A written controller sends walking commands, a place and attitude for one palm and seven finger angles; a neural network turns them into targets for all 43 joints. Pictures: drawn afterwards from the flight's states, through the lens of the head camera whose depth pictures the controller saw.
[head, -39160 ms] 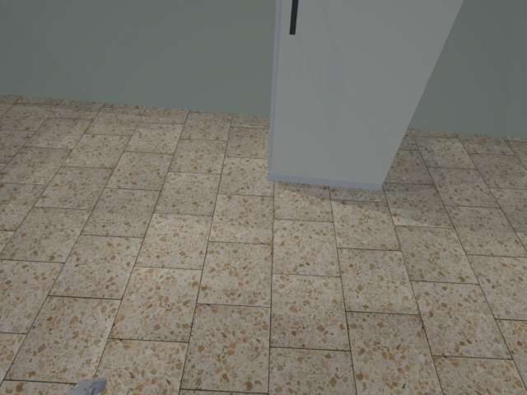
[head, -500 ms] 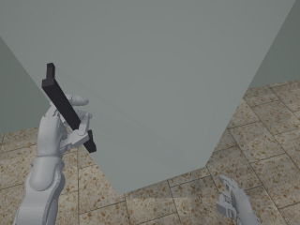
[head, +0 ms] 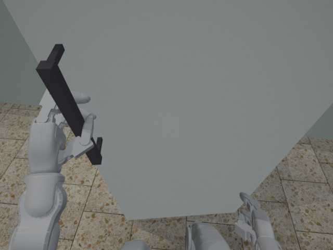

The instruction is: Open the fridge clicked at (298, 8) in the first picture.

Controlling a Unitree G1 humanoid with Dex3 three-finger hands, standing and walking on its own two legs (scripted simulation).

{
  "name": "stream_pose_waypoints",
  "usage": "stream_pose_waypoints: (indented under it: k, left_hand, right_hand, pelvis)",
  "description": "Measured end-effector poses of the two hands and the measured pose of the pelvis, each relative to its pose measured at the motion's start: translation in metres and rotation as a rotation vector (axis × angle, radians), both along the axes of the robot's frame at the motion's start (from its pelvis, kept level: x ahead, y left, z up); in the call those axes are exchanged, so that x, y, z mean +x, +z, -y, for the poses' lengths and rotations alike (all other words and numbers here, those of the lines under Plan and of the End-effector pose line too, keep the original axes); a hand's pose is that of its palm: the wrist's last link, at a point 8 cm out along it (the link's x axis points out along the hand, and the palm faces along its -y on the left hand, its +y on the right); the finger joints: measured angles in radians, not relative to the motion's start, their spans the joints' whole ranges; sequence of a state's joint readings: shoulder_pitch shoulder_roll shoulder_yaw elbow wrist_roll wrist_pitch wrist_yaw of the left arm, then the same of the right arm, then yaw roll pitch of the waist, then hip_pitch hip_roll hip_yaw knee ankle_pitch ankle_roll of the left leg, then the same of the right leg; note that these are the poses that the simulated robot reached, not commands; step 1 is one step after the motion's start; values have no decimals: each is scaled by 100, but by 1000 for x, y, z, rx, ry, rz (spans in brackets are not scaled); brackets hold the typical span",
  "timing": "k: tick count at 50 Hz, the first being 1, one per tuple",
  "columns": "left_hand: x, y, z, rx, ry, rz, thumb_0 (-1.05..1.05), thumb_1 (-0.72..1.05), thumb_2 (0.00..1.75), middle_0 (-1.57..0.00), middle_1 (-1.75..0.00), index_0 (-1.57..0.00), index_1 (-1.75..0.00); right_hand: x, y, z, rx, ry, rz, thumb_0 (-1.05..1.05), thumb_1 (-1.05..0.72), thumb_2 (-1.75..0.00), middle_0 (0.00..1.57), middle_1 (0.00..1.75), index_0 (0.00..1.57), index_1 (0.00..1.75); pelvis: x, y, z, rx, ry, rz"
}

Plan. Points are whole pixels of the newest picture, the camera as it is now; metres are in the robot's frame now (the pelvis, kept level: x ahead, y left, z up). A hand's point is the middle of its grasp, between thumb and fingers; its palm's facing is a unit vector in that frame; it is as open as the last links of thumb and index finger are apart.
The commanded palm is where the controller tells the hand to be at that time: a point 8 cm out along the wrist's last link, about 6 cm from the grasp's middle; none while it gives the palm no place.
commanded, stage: walk backward, drawing the door open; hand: left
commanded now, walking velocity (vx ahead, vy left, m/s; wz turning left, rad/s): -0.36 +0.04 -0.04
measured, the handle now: (81, 116) +0.32 +0.17 +0.19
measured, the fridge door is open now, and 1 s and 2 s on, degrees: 12 48 85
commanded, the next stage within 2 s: stop walking and hold the door back in 1.74 s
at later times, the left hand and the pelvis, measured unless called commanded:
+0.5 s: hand (94, 203) +0.16 +0.11 +0.19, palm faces +0.39 -0.89 -0.21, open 6.4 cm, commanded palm +0.11 +0.15 +0.18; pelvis -0.09 -0.13 +0.02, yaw +6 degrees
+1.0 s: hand out of the picture -0.01 -0.01 +0.19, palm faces +0.58 -0.78 -0.25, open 6.6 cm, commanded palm -0.07 +0.02 +0.18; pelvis -0.17 -0.28 +0.02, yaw +24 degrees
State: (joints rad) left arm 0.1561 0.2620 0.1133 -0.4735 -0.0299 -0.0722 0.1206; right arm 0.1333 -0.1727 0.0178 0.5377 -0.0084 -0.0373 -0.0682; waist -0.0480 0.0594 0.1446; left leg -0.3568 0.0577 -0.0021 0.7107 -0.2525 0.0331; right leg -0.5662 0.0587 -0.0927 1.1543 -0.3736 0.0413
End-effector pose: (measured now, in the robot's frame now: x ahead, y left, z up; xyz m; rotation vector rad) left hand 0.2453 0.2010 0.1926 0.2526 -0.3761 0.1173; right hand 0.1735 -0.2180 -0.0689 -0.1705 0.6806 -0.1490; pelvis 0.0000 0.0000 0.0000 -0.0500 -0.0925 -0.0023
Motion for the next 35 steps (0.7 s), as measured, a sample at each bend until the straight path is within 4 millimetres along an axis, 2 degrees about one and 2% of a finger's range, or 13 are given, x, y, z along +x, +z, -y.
stream_pose_waypoints:
  k: [5,7,10,13,17,21,28,35]
  left_hand:
    - [-26,3,10,-34,87,-39,-1,65,83,-46,-140,-31,-140]
    - [-36,2,15,-37,135,-31,-1,66,84,-46,-140,-30,-140]
    - [-50,0,23,-7,212,9,-3,66,84,-46,-140,-27,-139]
    - [-65,1,28,24,253,0,-4,66,83,-46,-140,-26,-138]
    - [-83,2,33,31,263,-14,-4,65,80,-46,-140,-27,-139]
    - [-102,-1,39,4,233,23,-4,65,79,-46,-140,-27,-140]
    - [-145,2,60,-14,275,-18,-2,66,78,-46,-140,-27,-139]
    - [-197,4,92,13,379,-41,-3,65,75,-46,-140,-27,-139]
  right_hand:
    - [-13,7,14,20,70,-44,1,-91,-90,21,30,20,30]
    - [-15,7,25,27,97,-40,1,-90,-90,21,30,20,30]
    - [-17,-4,48,35,126,-21,1,-90,-90,21,30,20,30]
    - [-25,-6,74,3,109,-57,1,-90,-90,21,30,21,30]
    - [-41,9,104,-67,74,-67,2,-90,-90,21,30,20,30]
    - [-54,17,125,-124,45,-13,2,-91,-90,21,30,20,30]
    - [-94,30,129,-68,129,-36,1,-91,-90,20,30,20,30]
    - [-115,13,146,11,224,-44,1,-90,-90,21,30,20,30]
  pelvis:
    - [-6,17,31,-31,10,-53]
    - [-11,16,48,-24,8,-73]
    - [-25,5,75,10,-5,-87]
    - [-38,9,87,23,-1,-93]
    - [-50,17,100,60,29,-95]
    - [-63,7,106,26,62,-82]
    - [-100,25,144,-21,146,-38]
    - [-128,21,196,-27,206,-51]
